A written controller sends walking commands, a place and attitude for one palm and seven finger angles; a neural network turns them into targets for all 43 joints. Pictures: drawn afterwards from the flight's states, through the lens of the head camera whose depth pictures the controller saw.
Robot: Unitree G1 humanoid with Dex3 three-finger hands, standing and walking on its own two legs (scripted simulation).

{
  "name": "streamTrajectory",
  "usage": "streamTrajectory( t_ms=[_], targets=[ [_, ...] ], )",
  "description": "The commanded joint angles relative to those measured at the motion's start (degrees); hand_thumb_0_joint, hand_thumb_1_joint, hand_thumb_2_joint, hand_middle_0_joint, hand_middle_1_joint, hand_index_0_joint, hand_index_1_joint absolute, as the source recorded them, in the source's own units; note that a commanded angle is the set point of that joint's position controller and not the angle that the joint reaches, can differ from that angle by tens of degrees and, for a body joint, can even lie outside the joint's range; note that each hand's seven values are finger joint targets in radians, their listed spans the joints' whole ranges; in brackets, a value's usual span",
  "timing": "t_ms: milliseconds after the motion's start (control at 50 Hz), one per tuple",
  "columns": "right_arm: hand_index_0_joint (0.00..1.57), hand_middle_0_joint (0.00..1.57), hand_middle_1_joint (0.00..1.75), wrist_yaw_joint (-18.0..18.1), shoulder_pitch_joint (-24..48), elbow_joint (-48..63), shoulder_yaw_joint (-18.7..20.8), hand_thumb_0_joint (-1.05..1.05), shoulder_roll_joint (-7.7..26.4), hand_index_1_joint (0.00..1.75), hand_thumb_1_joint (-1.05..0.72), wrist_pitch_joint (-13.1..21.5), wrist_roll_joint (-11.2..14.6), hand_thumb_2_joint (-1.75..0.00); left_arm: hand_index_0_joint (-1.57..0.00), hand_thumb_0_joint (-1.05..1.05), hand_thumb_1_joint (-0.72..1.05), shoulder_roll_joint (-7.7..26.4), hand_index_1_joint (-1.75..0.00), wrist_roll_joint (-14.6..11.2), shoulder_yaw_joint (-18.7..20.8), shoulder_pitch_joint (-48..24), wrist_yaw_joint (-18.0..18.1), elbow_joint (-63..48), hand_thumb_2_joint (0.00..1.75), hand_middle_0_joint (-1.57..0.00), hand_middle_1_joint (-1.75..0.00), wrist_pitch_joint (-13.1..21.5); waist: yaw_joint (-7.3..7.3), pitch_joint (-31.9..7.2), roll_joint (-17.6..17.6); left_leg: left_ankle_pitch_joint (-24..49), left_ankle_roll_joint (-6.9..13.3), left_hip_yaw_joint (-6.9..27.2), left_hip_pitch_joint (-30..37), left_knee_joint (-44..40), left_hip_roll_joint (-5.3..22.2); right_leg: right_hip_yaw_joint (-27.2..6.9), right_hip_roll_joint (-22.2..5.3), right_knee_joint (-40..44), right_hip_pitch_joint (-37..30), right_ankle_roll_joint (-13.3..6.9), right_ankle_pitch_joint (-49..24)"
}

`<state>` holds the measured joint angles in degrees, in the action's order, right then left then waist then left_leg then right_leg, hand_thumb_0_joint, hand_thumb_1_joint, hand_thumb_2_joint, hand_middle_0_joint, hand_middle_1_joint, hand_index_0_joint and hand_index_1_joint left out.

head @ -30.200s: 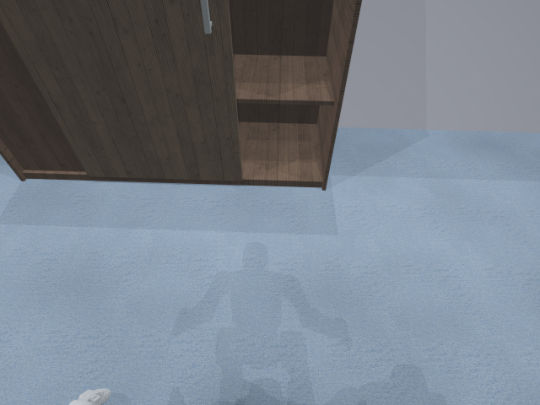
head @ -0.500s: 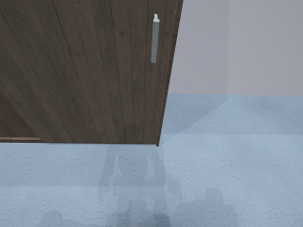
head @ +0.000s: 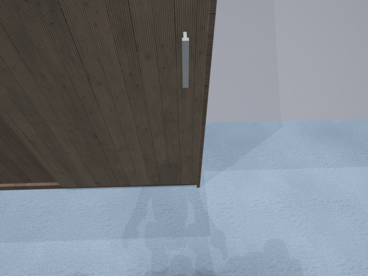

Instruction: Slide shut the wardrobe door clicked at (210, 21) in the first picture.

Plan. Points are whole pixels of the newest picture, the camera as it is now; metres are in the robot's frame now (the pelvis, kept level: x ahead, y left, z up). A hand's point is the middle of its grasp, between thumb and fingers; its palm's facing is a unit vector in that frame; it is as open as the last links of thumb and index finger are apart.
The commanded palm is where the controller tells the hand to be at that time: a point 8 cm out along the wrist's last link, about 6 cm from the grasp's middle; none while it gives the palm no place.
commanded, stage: let the arm hang, fingers relaxed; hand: left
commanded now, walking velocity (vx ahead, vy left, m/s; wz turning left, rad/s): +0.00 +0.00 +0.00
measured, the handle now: (185, 60) +0.70 +0.03 +0.11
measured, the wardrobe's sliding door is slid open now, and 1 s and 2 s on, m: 0.00 0.00 0.00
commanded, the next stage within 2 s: look to check the result in 0.24 s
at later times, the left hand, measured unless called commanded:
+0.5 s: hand out of the picture +0.10 +0.23 -0.15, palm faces -0.02 -0.94 -0.34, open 7.4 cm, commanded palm none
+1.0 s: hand out of the picture +0.12 +0.21 -0.15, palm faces -0.03 -0.95 -0.32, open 7.4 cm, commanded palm none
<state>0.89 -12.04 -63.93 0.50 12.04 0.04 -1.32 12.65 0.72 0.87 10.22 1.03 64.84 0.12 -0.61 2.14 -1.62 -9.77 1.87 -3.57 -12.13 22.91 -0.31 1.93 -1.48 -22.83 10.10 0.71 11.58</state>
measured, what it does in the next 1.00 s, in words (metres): stands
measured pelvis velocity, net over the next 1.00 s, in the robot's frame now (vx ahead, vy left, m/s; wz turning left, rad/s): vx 0.03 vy -0.02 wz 0.00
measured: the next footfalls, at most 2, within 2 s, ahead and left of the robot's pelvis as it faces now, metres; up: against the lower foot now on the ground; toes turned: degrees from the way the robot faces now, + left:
none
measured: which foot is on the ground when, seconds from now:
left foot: down 0.00-1.00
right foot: down 0.00-1.00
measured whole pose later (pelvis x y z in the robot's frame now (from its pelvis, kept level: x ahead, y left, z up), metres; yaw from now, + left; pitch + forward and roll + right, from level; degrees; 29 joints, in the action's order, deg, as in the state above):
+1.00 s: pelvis +0.03 -0.02 +0.01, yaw +0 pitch -1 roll +0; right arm 0.5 -5.2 -64.6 -0.2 18.9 0.3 -1.1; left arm 17.7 0.4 0.5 4.6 0.2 64.7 1.0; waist -0.9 2.9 -0.9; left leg -9.7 -0.4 -3.1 -6.9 17.4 1.4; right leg 2.3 0.5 -16.6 4.6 -1.0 11.2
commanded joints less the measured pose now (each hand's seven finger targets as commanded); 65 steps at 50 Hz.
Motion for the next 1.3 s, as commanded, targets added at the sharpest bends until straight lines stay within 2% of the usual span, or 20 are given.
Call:
streamTrajectory(
  t_ms=[0,80,140,220,280,340,420,520,620,760,880,920,980,1020,1100,1200,1280],
  targets=[
    [0.20,0.20,0.30,0.5,-0.1,2.3,2.0,0.00,9.8,0.30,-0.90,1.0,0.3,-0.90,-0.20,0.00,0.90,10.3,-0.30,0.3,1.7,-0.3,0.2,-2.2,0.90,-0.20,-0.30,1.0,0.40,-0.6,1.9,0.7,0.4,7.9,1.2,-6.3,7.1,-4.8,-4.9,5.1,0.9,-2.6,-0.7],
    [0.20,0.20,0.30,0.4,1.9,2.6,2.1,0.00,11.5,0.30,-0.90,1.3,0.3,-0.90,-0.20,0.00,0.90,11.9,-0.30,0.3,2.0,-2.2,0.0,-3.0,0.90,-0.20,-0.30,1.4,0.31,-1.7,1.2,4.1,0.1,7.7,2.8,-6.0,7.3,-5.2,-5.2,5.6,0.0,-2.7,-3.3],
    [0.20,0.20,0.30,0.3,3.6,2.5,2.2,0.00,12.9,0.30,-0.90,1.3,0.2,-0.90,-0.20,0.00,0.90,12.8,-0.30,0.2,2.1,-3.9,-0.1,-3.2,0.90,-0.20,-0.30,1.4,0.17,-1.4,1.3,3.5,-0.1,7.9,3.1,-6.7,7.4,-5.4,-5.3,6.4,-0.2,-2.6,-2.6],
    [0.20,0.20,0.30,0.2,5.1,2.7,2.2,0.00,14.5,0.30,-0.90,1.5,0.3,-0.90,-0.20,0.00,0.90,14.3,-0.30,0.2,2.2,-5.3,-0.3,-3.6,0.90,-0.20,-0.30,1.6,0.17,-3.3,0.2,5.3,-0.2,8.0,4.4,-6.8,7.6,-5.7,-5.6,6.7,-1.7,-2.8,-4.3],
    [0.20,0.20,0.30,0.2,5.9,3.0,2.1,0.00,15.7,0.30,-0.90,1.5,0.5,-0.90,-0.20,0.00,0.90,15.4,-0.30,0.1,2.2,-6.0,-0.4,-3.7,0.90,-0.20,-0.30,1.7,0.15,-3.6,1.3,5.8,-0.4,7.9,5.0,-6.9,7.9,-5.6,-5.7,7.3,-2.1,-2.7,-4.7],
    [0.20,0.20,0.30,0.1,6.5,2.8,2.1,0.00,16.8,0.30,-0.90,1.5,0.4,-0.90,-0.20,0.00,0.90,16.2,-0.30,0.0,2.1,-6.8,-0.5,-3.4,0.90,-0.20,-0.30,1.8,0.00,-4.3,1.4,6.9,-0.5,7.9,5.9,-6.9,8.0,-5.9,-6.1,7.7,-2.7,-2.8,-6.1],
    [0.20,0.20,0.30,0.0,7.4,2.7,2.1,0.00,17.6,0.30,-0.90,1.2,0.4,-0.90,-0.20,0.00,0.90,17.1,-0.30,0.0,2.0,-7.4,-0.5,-3.2,0.90,-0.20,-0.30,1.7,-0.13,-3.5,1.4,6.2,-0.7,7.8,6.3,-7.1,8.1,-6.1,-6.2,8.4,-2.2,-2.8,-5.8],
    [0.20,0.20,0.30,0.0,7.7,2.7,1.9,0.00,18.6,0.30,-0.90,1.2,0.5,-0.90,-0.20,0.00,0.90,17.9,-0.30,-0.1,1.8,-7.7,-0.5,-2.9,0.90,-0.20,-0.30,1.8,-0.13,-4.9,1.7,7.9,-0.7,7.7,7.4,-6.9,8.3,-6.2,-6.3,8.5,-3.4,-2.8,-8.1],
    [0.20,0.20,0.30,0.1,8.0,2.6,1.8,0.00,18.8,0.30,-0.90,1.1,0.5,-0.90,-0.20,0.00,0.90,18.1,-0.30,-0.1,1.7,-7.9,-0.5,-2.8,0.90,-0.20,-0.30,1.7,-0.26,-4.2,2.1,7.5,-0.8,7.3,7.5,-7.2,8.4,-6.0,-6.3,8.8,-3.2,-2.8,-8.0],
    [0.20,0.20,0.30,0.2,8.0,2.5,1.7,0.00,18.7,0.30,-0.90,1.3,0.5,-0.90,-0.20,0.00,0.90,18.0,-0.30,-0.2,1.7,-7.7,-0.4,-2.8,0.90,-0.20,-0.30,1.9,-0.23,-5.7,1.6,10.3,-0.9,7.0,8.6,-7.0,8.5,-5.9,-6.4,8.2,-4.8,-2.9,-11.9],
    [0.20,0.20,0.30,0.3,7.9,2.6,1.7,0.00,18.3,0.30,-0.90,1.3,0.6,-0.90,-0.20,0.00,0.90,17.8,-0.30,-0.1,1.9,-7.3,-0.2,-3.1,0.90,-0.20,-0.30,2.0,-0.11,-5.5,2.3,11.4,-0.9,6.8,8.8,-6.8,8.5,-5.8,-6.3,8.2,-5.2,-2.9,-13.6],
    [0.20,0.20,0.30,0.3,8.0,2.5,1.7,0.00,18.1,0.30,-0.90,1.3,0.5,-0.90,-0.20,0.00,0.90,17.6,-0.30,-0.1,1.8,-7.5,-0.2,-3.1,0.90,-0.20,-0.30,2.0,-0.11,-5.0,1.5,11.4,-1.1,6.6,8.7,-6.8,8.5,-5.8,-6.5,8.1,-5.1,-2.9,-14.0],
    [0.20,0.20,0.30,0.4,7.7,2.6,1.7,0.00,18.0,0.30,-0.90,1.3,0.6,-0.90,-0.20,0.00,0.90,17.6,-0.30,-0.1,1.9,-7.1,-0.1,-3.4,0.90,-0.20,-0.30,2.1,-0.05,-5.9,2.4,12.5,-1.0,6.7,9.1,-6.6,8.5,-5.7,-6.3,8.0,-6.0,-2.9,-15.2],
    [0.20,0.20,0.30,0.4,7.8,2.5,1.7,0.00,17.9,0.30,-0.90,1.3,0.5,-0.90,-0.20,0.00,0.90,17.4,-0.30,-0.2,1.9,-7.5,-0.1,-3.3,0.90,-0.20,-0.30,2.0,-0.12,-4.9,1.5,12.0,-1.1,6.6,8.7,-6.8,8.6,-5.7,-6.4,8.1,-5.6,-2.9,-14.7],
    [0.20,0.20,0.30,0.5,7.6,2.6,1.8,0.00,17.8,0.30,-0.90,1.4,0.6,-0.90,-0.20,0.00,0.90,17.3,-0.30,-0.2,1.9,-7.4,-0.1,-3.4,0.90,-0.20,-0.30,2.0,-0.15,-5.6,1.2,13.3,-1.1,6.5,9.4,-6.5,8.6,-5.8,-6.5,7.9,-6.0,-3.0,-16.1],
    [0.20,0.20,0.30,0.6,7.5,2.5,1.8,0.00,17.7,0.30,-0.90,1.3,0.6,-0.90,-0.20,0.00,0.90,17.3,-0.30,-0.2,2.0,-7.3,-0.1,-3.4,0.90,-0.20,-0.30,2.0,-0.13,-5.3,1.3,13.5,-1.1,6.3,9.7,-6.5,8.7,-5.7,-6.5,8.1,-6.0,-3.0,-16.4],
    [0.20,0.20,0.30,0.6,7.2,2.6,1.7,0.00,17.8,0.30,-0.90,1.3,0.6,-0.90,-0.20,0.00,0.90,17.4,-0.30,-0.2,2.0,-7.0,-0.1,-3.5,0.90,-0.20,-0.30,2.0,-0.04,-5.0,2.9,12.6,-1.1,6.3,9.6,-6.7,8.6,-5.5,-6.3,8.4,-6.1,-2.9,-16.0]
  ],
)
